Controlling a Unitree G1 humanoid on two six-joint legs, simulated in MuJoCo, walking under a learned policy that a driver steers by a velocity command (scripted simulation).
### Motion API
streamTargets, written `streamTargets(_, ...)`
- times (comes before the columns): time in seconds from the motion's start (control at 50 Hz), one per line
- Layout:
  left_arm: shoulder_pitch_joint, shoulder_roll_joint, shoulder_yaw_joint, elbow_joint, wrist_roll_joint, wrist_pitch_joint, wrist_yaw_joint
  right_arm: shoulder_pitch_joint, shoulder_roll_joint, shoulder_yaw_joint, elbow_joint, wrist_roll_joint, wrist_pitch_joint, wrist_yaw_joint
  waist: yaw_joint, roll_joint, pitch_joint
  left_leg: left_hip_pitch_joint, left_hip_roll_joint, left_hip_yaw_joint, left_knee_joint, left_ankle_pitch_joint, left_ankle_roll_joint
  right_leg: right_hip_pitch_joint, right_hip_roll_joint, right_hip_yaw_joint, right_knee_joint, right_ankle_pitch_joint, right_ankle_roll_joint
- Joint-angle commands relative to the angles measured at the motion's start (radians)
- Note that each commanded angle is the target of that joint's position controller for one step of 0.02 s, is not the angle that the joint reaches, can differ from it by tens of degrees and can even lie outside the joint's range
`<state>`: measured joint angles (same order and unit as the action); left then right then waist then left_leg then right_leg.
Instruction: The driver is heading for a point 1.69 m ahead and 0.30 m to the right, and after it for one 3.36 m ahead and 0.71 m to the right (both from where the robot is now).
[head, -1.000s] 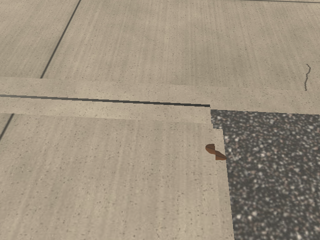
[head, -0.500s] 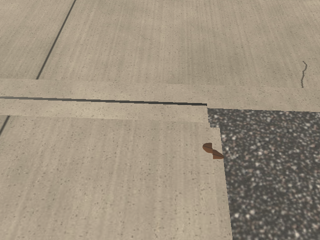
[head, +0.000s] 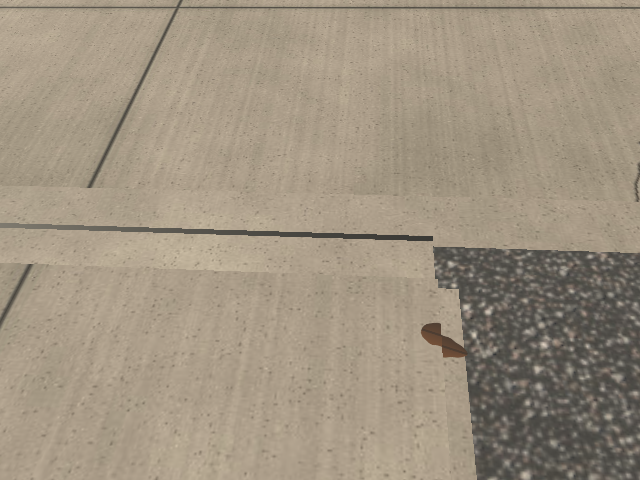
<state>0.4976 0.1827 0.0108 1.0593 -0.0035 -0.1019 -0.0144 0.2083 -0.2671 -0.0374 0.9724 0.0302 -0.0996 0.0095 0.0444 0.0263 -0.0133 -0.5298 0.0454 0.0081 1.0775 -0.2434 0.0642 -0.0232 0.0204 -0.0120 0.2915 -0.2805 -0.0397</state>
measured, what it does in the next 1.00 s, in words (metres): walks ahead: left foot, then right foot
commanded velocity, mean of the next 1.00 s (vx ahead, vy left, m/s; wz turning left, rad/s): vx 0.48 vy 0.00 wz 0.00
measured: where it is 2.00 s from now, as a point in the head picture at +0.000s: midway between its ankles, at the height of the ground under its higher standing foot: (360, 289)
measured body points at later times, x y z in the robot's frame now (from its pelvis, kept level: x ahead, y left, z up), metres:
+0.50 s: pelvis +0.27 +0.06 +0.00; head +0.28 +0.07 +0.45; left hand +0.39 +0.33 -0.12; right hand +0.30 -0.21 -0.14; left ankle +0.28 +0.14 -0.75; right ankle +0.32 -0.11 -0.67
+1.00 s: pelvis +0.56 -0.02 +0.00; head +0.58 -0.03 +0.45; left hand +0.62 +0.25 -0.12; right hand +0.65 -0.29 -0.14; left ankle +0.56 +0.15 -0.66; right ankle +0.59 -0.09 -0.75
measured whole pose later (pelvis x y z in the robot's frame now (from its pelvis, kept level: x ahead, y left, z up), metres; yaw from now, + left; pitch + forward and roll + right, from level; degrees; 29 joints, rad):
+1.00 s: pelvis +0.56 -0.02 +0.00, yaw +0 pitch +1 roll +0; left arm 0.28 0.25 0.04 0.90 0.00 -0.10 -0.04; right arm 0.22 -0.29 -0.04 0.94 0.02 -0.08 0.00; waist 0.02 0.04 0.02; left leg -0.55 0.10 -0.03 1.11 -0.26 0.05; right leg -0.21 0.05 -0.07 0.33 -0.14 -0.08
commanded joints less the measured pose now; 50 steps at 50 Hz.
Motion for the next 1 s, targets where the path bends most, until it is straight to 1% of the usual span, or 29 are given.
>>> streamTargets(0.02, 0.059, 0.117, 0.012, -0.026, 0.006, 0.010, 0.016, -0.144, -0.005, 0.004, -0.095, -0.008, -0.009, 0.016, 0.013, -0.116, 0.123, -0.258, 0.037, 0.012, -0.139, 0.100, -0.029, 0.084, -0.219, 0.178, -0.171, 0.305, -0.132)
streamTargets(0.08, 0.043, 0.171, 0.020, -0.042, 0.004, 0.014, 0.032, -0.287, 0.013, 0.023, -0.155, -0.007, -0.009, 0.020, 0.031, -0.125, 0.153, -0.114, -0.002, 0.051, -0.382, 0.208, -0.054, -0.053, -0.197, 0.117, -0.216, 0.264, -0.133)
streamTargets(0.16, 0.052, 0.198, 0.037, -0.029, -0.020, 0.011, 0.036, -0.340, -0.047, 0.018, -0.195, 0.002, -0.011, 0.031, 0.004, -0.135, 0.178, -0.038, -0.008, 0.021, -0.521, 0.251, -0.025, 0.002, -0.256, 0.108, -0.218, 0.295, -0.126)
streamTargets(0.2, 0.026, 0.215, 0.046, -0.034, -0.015, 0.022, 0.034, -0.278, -0.091, -0.001, -0.189, 0.000, -0.017, 0.033, -0.051, -0.143, 0.119, 0.061, -0.036, 0.029, -0.541, 0.214, 0.007, 0.075, -0.270, 0.083, -0.110, 0.556, -0.102)
streamTargets(0.24, 0.000, 0.211, 0.044, -0.051, 0.006, 0.042, 0.029, -0.019, -0.159, -0.043, -0.113, 0.007, -0.012, 0.025, -0.178, -0.143, -0.054, 0.381, -0.086, 0.059, -0.531, 0.171, 0.055, 0.041, -0.216, 0.031, 0.215, 0.836, -0.061)
streamTargets(0.26, 0.002, 0.181, 0.029, -0.078, 0.024, 0.046, 0.028, 0.163, -0.221, -0.064, -0.073, -0.002, -0.004, 0.015, -0.236, -0.062, -0.183, 0.670, 0.076, -0.131, -0.518, 0.093, 0.112, -0.164, -0.170, 0.010, 0.515, 0.602, -0.032)
streamTargets(0.28, 0.139, 0.001, -0.017, -0.090, 0.013, 0.025, 0.014, 0.258, -0.298, -0.080, -0.045, -0.021, 0.003, 0.021, -0.153, 0.250, -0.364, 0.968, 0.335, -0.670, -0.684, -0.212, 0.294, -0.516, 0.036, 0.025, 0.906, -0.094, 0.035)
streamTargets(0.3, 0.070, 0.091, 0.001, -0.085, -0.016, -0.005, 0.012, 0.207, -0.196, -0.051, -0.049, -0.015, 0.000, 0.026, -0.173, 0.192, -0.311, 0.910, 0.324, -0.818, -0.834, -0.300, 0.267, -0.630, 0.020, 0.161, 1.048, -0.256, 0.011)
streamTargets(0.32, -0.044, 0.167, 0.023, -0.127, -0.047, -0.023, 0.011, 0.097, -0.147, -0.037, -0.064, -0.012, -0.006, 0.026, -0.142, 0.147, -0.132, 0.758, 0.296, -0.653, -0.841, -0.232, 0.212, -0.710, -0.034, 0.138, 1.081, -0.185, -0.012)
streamTargets(0.34, -0.104, 0.183, 0.026, -0.142, -0.046, -0.032, 0.018, 0.002, -0.121, -0.028, -0.087, -0.017, -0.011, 0.027, -0.106, 0.043, -0.067, 0.600, 0.262, -0.508, -0.854, -0.078, 0.186, -0.662, -0.091, 0.117, 1.041, -0.085, -0.018)
streamTargets(0.36, -0.130, 0.183, 0.036, -0.143, -0.032, -0.029, 0.027, -0.046, -0.096, -0.022, -0.094, -0.027, -0.016, 0.031, -0.074, 0.009, -0.023, 0.472, 0.222, -0.390, -0.872, 0.057, 0.171, -0.611, -0.127, 0.102, 0.982, -0.026, -0.014)
streamTargets(0.38, -0.109, 0.168, 0.040, -0.140, -0.023, -0.016, 0.030, -0.061, -0.074, -0.016, -0.089, -0.037, -0.020, 0.033, -0.037, 0.034, -0.019, 0.396, 0.183, -0.308, -0.895, 0.115, 0.159, -0.539, -0.157, 0.108, 0.939, 0.010, -0.012)
streamTargets(0.4, -0.094, 0.146, 0.039, -0.137, -0.021, -0.003, 0.030, -0.059, -0.060, -0.013, -0.080, -0.038, -0.021, 0.036, -0.021, 0.048, -0.013, 0.356, 0.162, -0.266, -0.918, 0.132, 0.162, -0.505, -0.164, 0.102, 0.906, 0.018, -0.008)
streamTargets(0.44, -0.112, 0.129, 0.041, -0.148, -0.015, 0.015, 0.030, -0.023, -0.073, -0.014, -0.057, -0.032, -0.026, 0.030, -0.008, 0.045, 0.021, 0.301, 0.152, -0.209, -0.959, 0.166, 0.181, -0.514, -0.174, 0.081, 0.845, 0.029, 0.004)
streamTargets(0.52, -0.300, 0.139, 0.043, -0.221, 0.000, 0.016, 0.030, 0.052, -0.126, -0.024, -0.033, -0.029, -0.020, 0.001, -0.046, 0.009, 0.078, 0.340, 0.158, -0.170, -1.001, 0.179, 0.185, -0.658, -0.185, 0.069, 0.615, 0.215, 0.041)
streamTargets(0.6, -0.452, 0.119, 0.032, -0.263, -0.006, 0.004, 0.014, 0.129, -0.148, -0.025, -0.013, -0.018, -0.009, -0.011, -0.097, 0.009, 0.089, 0.382, 0.128, -0.094, -0.994, 0.217, 0.148, -0.613, -0.135, 0.020, 0.365, 0.387, 0.044)
streamTargets(0.68, -0.555, 0.129, 0.027, -0.310, -0.017, -0.002, -0.010, 0.206, -0.154, -0.028, 0.021, -0.009, 0.009, -0.014, -0.124, 0.010, 0.110, 0.514, 0.179, -0.096, -0.940, 0.237, 0.137, -0.633, -0.114, 0.024, 0.261, 0.359, 0.024)
streamTargets(0.74, -0.539, 0.161, 0.036, -0.326, -0.017, -0.009, -0.025, 0.202, -0.170, -0.037, 0.024, -0.010, 0.029, -0.018, -0.089, 0.031, 0.084, 0.609, 0.218, -0.104, -0.857, 0.370, 0.112, -0.580, -0.091, 0.015, 0.216, 0.252, -0.016)
streamTargets(0.76, -0.483, 0.184, 0.047, -0.316, -0.017, -0.012, -0.026, 0.182, -0.180, -0.040, 0.018, -0.011, 0.034, -0.018, -0.051, 0.048, 0.047, 0.616, 0.208, -0.090, -0.786, 0.522, 0.099, -0.485, -0.063, -0.009, 0.205, 0.221, -0.033)
streamTargets(0.78, -0.348, 0.220, 0.069, -0.276, -0.015, -0.012, -0.023, 0.163, -0.171, -0.036, 0.011, -0.015, 0.041, -0.018, 0.020, 0.045, -0.033, 0.589, 0.164, -0.053, -0.627, 0.671, 0.078, -0.305, -0.029, -0.040, 0.190, 0.222, -0.061)
streamTargets(0.8, -0.153, 0.277, 0.093, -0.224, -0.010, -0.010, -0.015, 0.162, -0.137, -0.019, -0.010, -0.029, 0.042, -0.019, 0.092, 0.006, -0.170, 0.444, 0.108, -0.016, -0.381, 0.584, 0.048, -0.014, -0.099, 0.033, 0.221, 0.238, -0.108)
streamTargets(0.82, -0.028, 0.387, 0.121, -0.199, 0.004, -0.002, -0.009, 0.279, -0.019, 0.018, -0.028, -0.035, 0.020, -0.008, 0.063, -0.230, -0.329, 0.025, -0.056, 0.040, 0.019, 0.171, -0.029, 0.404, -0.361, 0.474, 0.180, 0.097, -0.266)
streamTargets(0.84, -0.013, 0.313, 0.098, -0.193, -0.002, 0.002, -0.013, 0.283, -0.037, 0.019, -0.010, -0.019, -0.008, -0.004, 0.069, -0.277, -0.392, -0.130, -0.108, -0.100, 0.186, -0.324, -0.026, 0.461, -0.428, 0.755, 0.021, -0.003, -0.305)
streamTargets(0.86, -0.092, 0.250, 0.076, -0.204, -0.005, -0.002, -0.013, 0.188, -0.138, -0.007, -0.034, 0.012, -0.025, 0.001, 0.060, -0.200, -0.238, -0.215, -0.042, -0.136, 0.251, -0.281, 0.000, 0.338, -0.393, 0.633, 0.001, -0.031, -0.247)
streamTargets(0.88, -0.179, 0.220, 0.066, -0.226, -0.003, -0.004, -0.013, 0.114, -0.143, -0.008, -0.055, 0.019, -0.031, -0.002, 0.034, -0.132, -0.136, -0.215, 0.014, -0.102, 0.228, -0.186, 0.008, 0.192, -0.358, 0.493, -0.018, 0.042, -0.215)
streamTargets(0.9, -0.244, 0.193, 0.057, -0.234, 0.002, -0.006, -0.017, 0.077, -0.133, -0.012, -0.059, 0.006, -0.028, -0.009, 0.004, -0.075, -0.061, -0.181, 0.053, -0.083, 0.165, -0.108, 0.003, 0.050, -0.315, 0.387, -0.055, 0.132, -0.198)
streamTargets(0.94, -0.290, 0.157, 0.046, -0.233, 0.012, -0.013, -0.026, 0.103, -0.096, -0.015, -0.051, -0.010, -0.001, -0.012, -0.052, -0.104, -0.023, -0.069, 0.096, -0.084, 0.079, -0.022, -0.005, -0.100, -0.251, 0.267, -0.122, 0.197, -0.177)
streamTargets(0.96, -0.282, 0.161, 0.047, -0.225, 0.010, -0.017, -0.028, 0.115, -0.073, -0.012, -0.047, -0.012, 0.012, -0.013, -0.061, -0.103, -0.016, -0.050, 0.098, -0.074, 0.061, -0.005, -0.013, -0.133, -0.240, 0.234, -0.143, 0.230, -0.184)
streamTargets(1.0, -0.254, 0.186, 0.054, -0.206, 0.009, -0.022, -0.022, 0.083, -0.068, -0.014, -0.062, -0.017, 0.025, -0.016, -0.068, -0.090, 0.012, -0.091, 0.105, -0.068, 0.005, 0.059, -0.030, -0.153, -0.234, 0.184, -0.175, 0.284, -0.197)
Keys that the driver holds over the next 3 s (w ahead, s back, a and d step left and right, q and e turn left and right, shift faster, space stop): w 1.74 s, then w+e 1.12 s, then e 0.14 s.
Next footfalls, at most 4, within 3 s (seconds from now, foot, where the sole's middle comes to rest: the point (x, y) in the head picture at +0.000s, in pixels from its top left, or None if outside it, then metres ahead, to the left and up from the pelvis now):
0.26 left None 0.32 0.14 -0.78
0.80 right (406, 437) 0.63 -0.10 -0.78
1.34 left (310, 317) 0.94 0.13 -0.78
1.96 right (403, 239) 1.25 -0.12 -0.83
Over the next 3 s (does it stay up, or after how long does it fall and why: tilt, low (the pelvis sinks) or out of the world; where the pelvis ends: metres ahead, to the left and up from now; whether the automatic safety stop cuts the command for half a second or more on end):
stays up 1.66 -0.20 -0.11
